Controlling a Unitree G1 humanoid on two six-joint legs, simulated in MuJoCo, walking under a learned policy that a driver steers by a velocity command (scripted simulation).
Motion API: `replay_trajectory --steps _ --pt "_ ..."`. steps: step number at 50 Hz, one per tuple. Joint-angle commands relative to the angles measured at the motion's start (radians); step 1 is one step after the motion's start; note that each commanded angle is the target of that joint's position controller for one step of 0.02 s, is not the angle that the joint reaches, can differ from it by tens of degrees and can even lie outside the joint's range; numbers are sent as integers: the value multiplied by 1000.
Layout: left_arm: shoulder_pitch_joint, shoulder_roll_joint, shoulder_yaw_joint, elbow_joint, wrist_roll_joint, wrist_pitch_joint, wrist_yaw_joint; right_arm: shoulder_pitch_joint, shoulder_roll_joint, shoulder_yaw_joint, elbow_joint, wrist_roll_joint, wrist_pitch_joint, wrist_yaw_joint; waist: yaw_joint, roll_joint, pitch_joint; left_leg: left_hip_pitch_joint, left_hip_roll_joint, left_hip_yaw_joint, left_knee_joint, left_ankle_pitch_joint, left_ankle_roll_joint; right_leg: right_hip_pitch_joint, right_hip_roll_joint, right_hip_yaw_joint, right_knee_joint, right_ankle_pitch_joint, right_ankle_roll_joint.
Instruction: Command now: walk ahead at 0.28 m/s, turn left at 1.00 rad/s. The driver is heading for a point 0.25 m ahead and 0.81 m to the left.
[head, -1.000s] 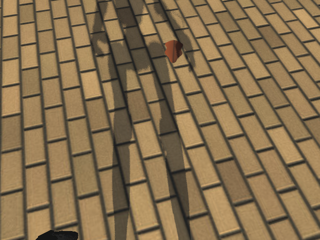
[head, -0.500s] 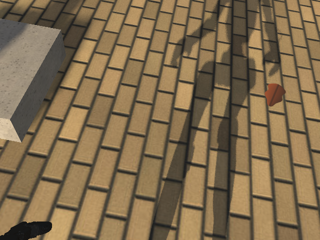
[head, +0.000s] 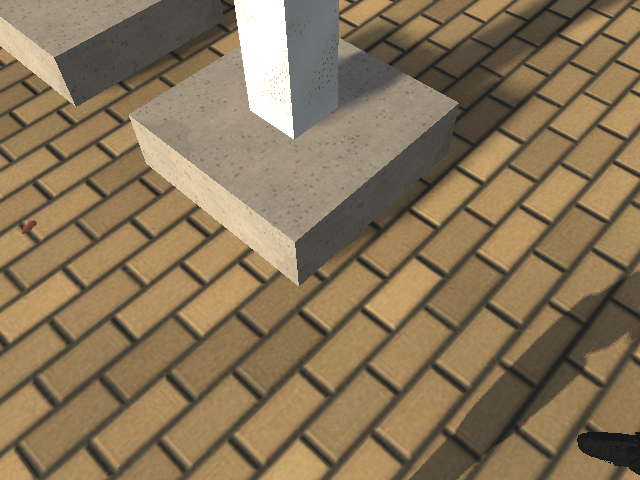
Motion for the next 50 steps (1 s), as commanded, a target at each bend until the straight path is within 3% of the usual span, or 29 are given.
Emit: replay_trajectory --steps 1,3,4,5,6,7,8,9,10,11,14,16,19,23,25,26,27,28,29,30,31,32,33,35,38,44,50 --pt "-120 231 48 -93 -27 -5 11 -33 -59 -25 -56 0 -8 24 -74 -175 -36 283 -102 119 -188 37 36 -100 -177 -7 50 1052 -85" --pt "-139 249 57 -107 -51 0 8 141 -146 -71 -5 4 1 21 -177 -189 -135 520 -170 121 -273 -1 108 -102 -208 -9 305 1207 -71" --pt "-156 216 47 -125 -55 -8 1 305 -208 -106 40 3 9 6 -261 -147 -210 769 -185 72 -370 86 163 -223 -189 -9 540 1041 -36" --pt "-70 74 8 -140 -8 -18 -18 294 -237 -109 49 25 16 -20 -187 67 -219 990 -82 -111 -393 356 222 -482 -75 11 801 56 13" --pt "43 45 -21 -201 19 -32 -28 215 -346 -111 -27 -28 -8 -16 -81 253 -445 1252 251 -763 -419 424 514 -795 92 175 1206 -327 51" --pt "-81 175 0 -205 6 -48 -34 241 -272 -103 -44 -38 -18 -7 -201 56 -573 1208 233 -802 -532 208 482 -792 48 355 1208 -182 21" --pt "-163 183 1 -241 -16 -49 -28 178 -249 -91 -38 -28 -28 -4 -171 16 -425 1065 191 -711 -574 105 431 -806 28 354 1141 -94 6" --pt "-165 170 1 -227 -6 -44 -14 126 -211 -82 -32 -4 -32 -7 -118 -83 -293 894 126 -618 -592 54 370 -787 -10 348 1043 -36 11" --pt "-160 172 1 -220 6 -34 -5 78 -184 -73 -38 1 -30 -16 -86 -75 -235 768 91 -557 -597 90 348 -741 -26 352 970 -9 18" --pt "-159 180 5 -217 7 -19 -7 44 -177 -70 -43 -11 -24 -24 -60 -49 -195 654 55 -499 -615 143 334 -673 -32 348 917 1 22" --pt "-154 131 -5 -208 19 4 -7 11 -186 -77 -32 -19 -6 -47 -40 -23 -179 487 -6 -412 -581 332 313 -580 -3 307 766 27 59" --pt "-190 106 -11 -222 19 15 -5 18 -199 -81 -22 -14 9 -64 -50 -16 -197 464 -32 -421 -563 297 292 -569 28 306 682 75 78" --pt "-244 97 -10 -239 10 29 -4 1 -193 -78 -22 -6 33 -79 -67 43 -192 443 -78 -453 -549 65 237 -552 61 325 565 172 82" --pt "-297 104 -1 -259 2 15 -9 9 -181 -76 -22 -8 44 -76 -97 112 -173 465 -85 -541 -497 -12 207 -489 85 349 391 172 66" --pt "-264 120 14 -252 -1 4 -16 -4 -165 -72 -29 -7 46 -71 -84 140 -179 485 -95 -589 -440 -1 183 -400 82 352 247 189 47" --pt "-224 125 23 -237 -1 -1 -19 -15 -146 -65 -32 -1 49 -70 -59 129 -178 456 -127 -578 -381 -60 154 -311 57 336 119 292 28" --pt "-215 172 36 -240 8 4 -14 63 -79 -46 -23 -4 52 -66 -93 -19 -218 374 -203 -477 -202 -392 104 -174 -127 458 49 326 -43" --pt "-240 225 41 -261 38 19 -7 104 -74 -42 -39 -2 49 -67 -144 -277 -182 177 -333 -263 -1 -601 46 -128 -328 717 -5 446 -194" --pt "-237 197 42 -264 49 17 -4 111 -174 -67 -45 -14 33 -58 -143 -334 -174 112 -225 -239 198 -540 0 -180 -415 851 -37 383 -284" --pt "-256 143 30 -278 36 19 5 97 -223 -78 -23 -3 35 -56 -125 -252 -159 87 -155 -205 250 -416 -12 -187 -356 739 -51 92 -253" --pt "-263 133 29 -278 13 25 16 93 -217 -78 -13 -3 41 -57 -117 -234 -133 58 -135 -168 270 -329 -18 -191 -281 647 -65 -90 -191" --pt "-241 148 32 -275 -8 26 26 97 -199 -74 -10 -12 43 -56 -104 -232 -133 16 -121 -128 338 -278 -23 -162 -257 605 -80 -161 -159" --pt "-209 155 30 -267 -12 23 33 93 -179 -66 -13 -13 40 -48 -88 -217 -119 -13 -97 -91 387 -250 -25 -155 -255 559 -102 -184 -149" --pt "-136 160 32 -250 -3 8 30 58 -144 -52 -26 -7 27 -42 -51 -199 -103 -47 -65 -38 402 -224 -24 -132 -239 478 -128 -229 -134" --pt "-71 170 37 -231 3 -7 20 2 -117 -39 -45 -3 15 -39 -16 -197 -73 -94 -17 -34 355 -205 -32 -100 -267 423 -159 -257 -144" --pt "-48 204 53 -202 8 -24 4 -18 -75 -21 -61 4 8 -25 -26 -194 -16 -103 46 -50 234 -151 -37 -94 -348 290 -206 -176 -163" --pt "-45 239 72 -161 -5 -19 -14 -56 -53 -4 -73 10 8 0 -46 -163 55 -35 85 0 65 -194 29 -42 -368 93 -229 -86 -132"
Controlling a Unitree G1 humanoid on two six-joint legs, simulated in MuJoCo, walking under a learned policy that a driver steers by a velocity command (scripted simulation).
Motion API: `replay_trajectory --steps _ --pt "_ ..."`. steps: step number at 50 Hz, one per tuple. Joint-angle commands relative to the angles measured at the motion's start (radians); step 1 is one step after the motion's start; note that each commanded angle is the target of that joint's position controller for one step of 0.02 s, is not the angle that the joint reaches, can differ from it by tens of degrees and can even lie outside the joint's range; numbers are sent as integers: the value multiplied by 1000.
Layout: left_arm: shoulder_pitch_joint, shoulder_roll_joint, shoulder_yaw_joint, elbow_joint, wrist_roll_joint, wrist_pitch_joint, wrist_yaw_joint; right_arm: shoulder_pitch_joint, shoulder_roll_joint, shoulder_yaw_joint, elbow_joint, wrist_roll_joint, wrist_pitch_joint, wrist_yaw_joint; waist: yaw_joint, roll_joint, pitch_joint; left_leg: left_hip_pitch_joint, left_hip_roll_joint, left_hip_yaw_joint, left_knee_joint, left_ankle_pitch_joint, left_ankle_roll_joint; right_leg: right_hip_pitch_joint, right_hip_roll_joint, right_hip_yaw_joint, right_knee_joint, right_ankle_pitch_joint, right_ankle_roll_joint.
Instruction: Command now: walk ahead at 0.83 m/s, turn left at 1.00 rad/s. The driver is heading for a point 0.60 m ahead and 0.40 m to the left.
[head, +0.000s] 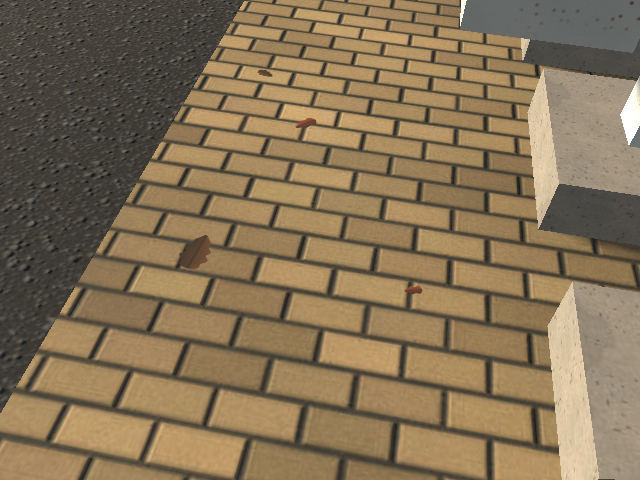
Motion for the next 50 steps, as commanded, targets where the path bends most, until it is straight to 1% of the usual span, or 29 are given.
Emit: replay_trajectory --steps 1,4,5,6,7,8,9,10,11,13,14,16,20,23,26,27,28,29,30,31,32,35,37,39,45,47,48,49,50 --pt "-85 178 49 -56 -7 -9 -10 -126 -55 -4 -99 7 -16 13 -34 -94 174 -118 31 28 -73 -58 45 17 -257 129 -200 -168 -186" --pt "-148 197 54 -53 -7 8 -26 -18 -91 -19 -51 20 -16 18 -119 -94 136 167 -63 159 -165 -140 111 -43 -209 -7 -41 219 -165" --pt "-183 198 51 -53 -14 18 -30 163 -140 -54 12 29 -22 14 -233 -58 32 440 -159 232 -246 -85 146 -99 -164 -79 236 590 -145" --pt "-196 155 33 -81 -7 13 -23 436 -249 -111 117 34 -23 6 -350 69 -62 819 -257 205 -303 -60 195 -336 -107 -77 668 667 -105" --pt "-173 -48 -26 -124 32 -10 -20 420 -359 -119 133 30 -27 2 -230 440 44 890 -71 -274 -474 -223 270 -762 24 15 1100 -233 -40" --pt "-209 -5 -34 -223 -6 -62 -12 337 -347 -91 39 16 -67 18 -173 468 -173 949 77 -880 -762 -549 413 -932 136 314 1267 -296 -56" --pt "-344 107 -10 -256 -58 -95 -6 333 -258 -69 35 15 -96 31 -217 237 -86 956 140 -894 -862 -508 379 -1043 106 347 1270 -159 -81" --pt "-358 94 -18 -251 -62 -117 -8 361 -242 -66 64 4 -110 27 -198 153 -33 915 158 -844 -841 -439 387 -1076 83 340 1219 -97 -105" --pt "-338 61 -28 -224 -29 -129 -6 310 -223 -57 66 -6 -116 23 -155 83 -14 788 123 -751 -797 -349 359 -983 39 368 1122 -36 -113" --pt "-265 59 -22 -188 -12 -109 -26 181 -147 -29 37 -30 -116 11 -62 119 50 584 33 -582 -778 -252 339 -831 10 395 980 79 -99" --pt "-272 64 -18 -182 -6 -97 -33 170 -128 -24 40 -23 -117 0 -59 103 74 559 7 -524 -800 -180 337 -808 12 385 902 102 -84" --pt "-374 58 -20 -204 13 -82 -38 189 -113 -17 63 -11 -117 -26 -71 48 134 487 -55 -397 -820 137 307 -757 62 318 706 196 -53" --pt "-580 -71 -55 -273 23 -95 -65 279 -124 -33 150 -4 -71 -72 -144 73 129 364 -161 -266 -738 484 175 -510 224 184 272 482 -48" --pt "-590 -13 -22 -297 -14 -90 -69 317 -126 -47 190 5 -55 -86 -137 142 83 440 -144 -359 -674 462 115 -373 244 268 162 558 -75" --pt "-380 64 18 -264 -10 -81 -30 208 -150 -68 153 2 -51 -94 -5 171 -54 489 -174 -401 -379 672 49 -112 217 287 146 565 -94" --pt "-177 83 21 -226 4 -74 -18 152 -116 -58 120 -4 -55 -86 89 167 -201 440 -213 -383 -130 561 14 136 107 350 179 637 -129" --pt "-102 109 2 -203 34 -64 -18 309 67 -10 107 -48 -46 -70 -21 -153 -369 198 -313 -314 267 -543 -31 463 -221 610 384 1193 -216" --pt "-103 74 -7 -194 42 -56 -39 507 -49 -13 111 6 -32 -55 -84 -374 -585 73 -287 -323 567 -522 -47 582 -440 1009 267 922 -410" --pt "-240 18 -11 -264 41 -38 -30 412 -149 -37 123 5 -13 -52 -69 -211 -526 93 -192 -277 561 -385 -67 433 -342 908 166 619 -399" --pt "-308 -52 -31 -261 28 -21 -20 270 -184 -50 85 5 4 -53 -59 -98 -349 64 -160 -192 489 -297 -79 260 -254 697 137 570 -358" --pt "-332 -61 -40 -242 19 -9 -14 227 -177 -53 84 1 14 -63 -79 -15 -232 79 -143 -150 464 -274 -91 103 -188 601 111 598 -332" --pt "-342 0 -21 -169 27 -16 -14 188 -81 -31 53 -3 18 -70 -115 -51 -60 167 -101 -116 264 -280 -76 -201 -131 434 24 691 -347" --pt "-324 25 -12 -127 24 -25 -18 142 -32 -11 40 -19 8 -77 -106 -41 -79 184 -91 -103 116 -271 -63 -204 -161 403 11 828 -377" --pt "-331 55 -4 -106 13 -16 -16 107 -44 -5 33 -27 7 -71 -102 -31 -131 233 -77 -104 3 -153 -48 -193 -190 385 -3 796 -392" --pt "-348 98 -7 -59 -22 24 -28 4 -91 -3 22 -31 28 -41 -90 -79 -46 426 -117 -48 -335 -7 5 -308 -144 302 -35 236 -317" --pt "-325 68 -24 -33 -28 30 -32 22 -98 -9 40 -40 27 -36 -104 -74 -29 556 -144 -23 -515 41 43 -355 -117 283 29 104 -257" --pt "-278 31 -41 -9 -21 30 -38 25 -116 -13 36 -42 28 -39 -104 -47 -21 628 -114 -73 -609 86 74 -401 -84 258 76 26 -190" --pt "-230 -30 -65 -14 16 27 -49 16 -188 -21 15 -52 30 -52 -56 163 -53 696 94 -330 -685 290 137 -468 14 146 297 -132 -93" --pt "-245 -1 -58 -33 10 33 -39 -35 -198 -19 8 -74 23 -52 -65 257 -37 526 187 -446 -749 142 281 -489 81 181 420 -262 -48"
